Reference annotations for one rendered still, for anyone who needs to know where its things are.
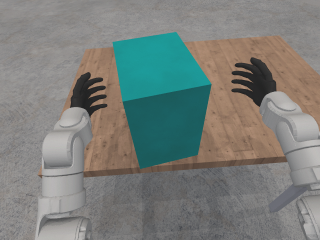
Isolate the right robot upper arm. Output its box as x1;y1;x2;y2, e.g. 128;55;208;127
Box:
295;194;320;240

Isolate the left robot hand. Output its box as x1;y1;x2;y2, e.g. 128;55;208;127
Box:
70;72;108;118

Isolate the table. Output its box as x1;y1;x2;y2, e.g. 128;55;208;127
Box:
38;35;320;212

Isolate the left robot upper arm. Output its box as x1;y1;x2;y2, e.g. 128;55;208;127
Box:
37;216;93;240

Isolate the carton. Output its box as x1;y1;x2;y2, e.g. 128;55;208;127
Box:
112;32;212;169

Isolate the right robot forearm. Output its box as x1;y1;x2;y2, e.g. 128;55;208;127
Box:
259;91;320;191

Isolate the left robot forearm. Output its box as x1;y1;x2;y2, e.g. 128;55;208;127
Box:
34;107;93;240

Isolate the right robot hand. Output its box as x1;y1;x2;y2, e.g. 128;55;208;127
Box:
231;57;277;107

